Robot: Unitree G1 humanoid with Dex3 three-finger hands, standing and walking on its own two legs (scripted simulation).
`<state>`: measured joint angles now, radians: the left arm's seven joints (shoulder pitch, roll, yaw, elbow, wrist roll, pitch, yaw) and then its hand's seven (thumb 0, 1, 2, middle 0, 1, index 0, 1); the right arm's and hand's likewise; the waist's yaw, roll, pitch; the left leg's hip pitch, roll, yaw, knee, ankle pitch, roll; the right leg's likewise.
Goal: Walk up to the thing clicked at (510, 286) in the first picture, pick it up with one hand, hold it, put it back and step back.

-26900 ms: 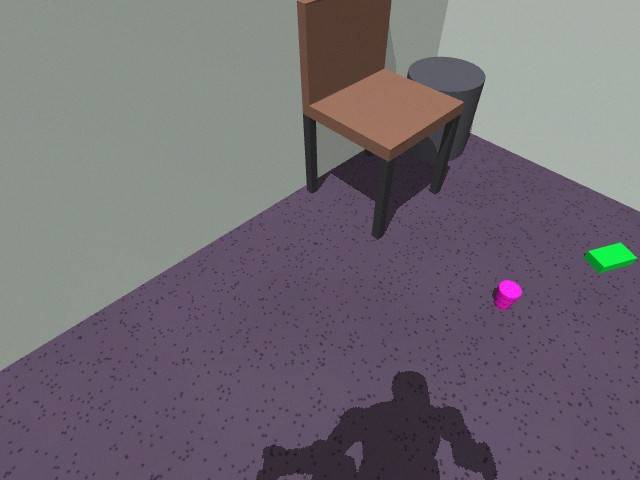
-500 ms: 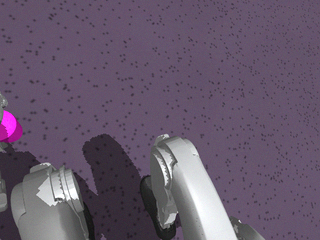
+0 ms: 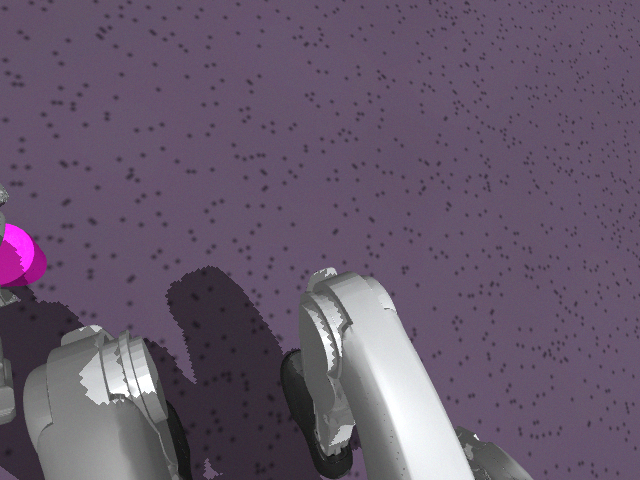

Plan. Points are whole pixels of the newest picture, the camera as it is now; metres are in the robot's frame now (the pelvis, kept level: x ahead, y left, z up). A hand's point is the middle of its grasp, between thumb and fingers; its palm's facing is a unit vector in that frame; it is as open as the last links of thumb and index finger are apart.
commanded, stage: withdraw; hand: left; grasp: from above
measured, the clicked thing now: (11, 260) +0.42 +0.30 -0.26
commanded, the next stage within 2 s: home in 0.94 s
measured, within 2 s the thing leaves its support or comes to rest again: neither
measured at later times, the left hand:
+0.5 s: hand out of the picture +0.43 +0.33 -0.12, palm faces -0.31 -0.07 -0.95, open 14.2 cm
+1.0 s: hand out of the picture +0.40 +0.32 -0.09, palm faces -0.49 -0.07 -0.87, open 14.1 cm
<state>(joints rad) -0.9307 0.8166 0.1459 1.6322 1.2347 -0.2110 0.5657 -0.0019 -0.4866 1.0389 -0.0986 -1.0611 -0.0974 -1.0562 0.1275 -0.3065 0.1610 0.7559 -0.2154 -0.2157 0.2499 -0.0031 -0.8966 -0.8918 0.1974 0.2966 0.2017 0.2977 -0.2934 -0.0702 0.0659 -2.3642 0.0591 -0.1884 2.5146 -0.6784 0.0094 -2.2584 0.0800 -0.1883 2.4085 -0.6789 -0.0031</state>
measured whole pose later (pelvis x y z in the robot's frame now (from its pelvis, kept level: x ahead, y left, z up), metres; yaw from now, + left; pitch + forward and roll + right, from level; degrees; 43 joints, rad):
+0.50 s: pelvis +0.00 +0.00 +0.03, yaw +3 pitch +33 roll -8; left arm -0.80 0.67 0.08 1.24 1.17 -0.08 0.45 0.00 -0.53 0.99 -0.09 -1.02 -0.09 -1.01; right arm 0.15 -0.26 0.06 0.77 -0.13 -0.12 0.22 0.00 -0.91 -0.90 0.20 0.30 0.20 0.30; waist -0.20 -0.01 -0.08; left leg -2.31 0.06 -0.13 2.40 -0.68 0.02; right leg -2.22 0.07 -0.13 2.33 -0.70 0.00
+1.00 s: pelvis -0.02 +0.00 +0.07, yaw +6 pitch +33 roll -7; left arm -0.94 0.67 -0.06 1.41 1.22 -0.24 0.32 0.00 -0.54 1.02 -0.09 -1.02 -0.08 -1.02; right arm 0.15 -0.31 0.07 0.73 -0.10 -0.04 0.09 0.00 -0.91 -0.90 0.20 0.30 0.20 0.30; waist -0.20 -0.03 -0.09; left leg -2.23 0.03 -0.09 2.25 -0.60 0.02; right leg -2.14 0.05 -0.10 2.21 -0.65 -0.01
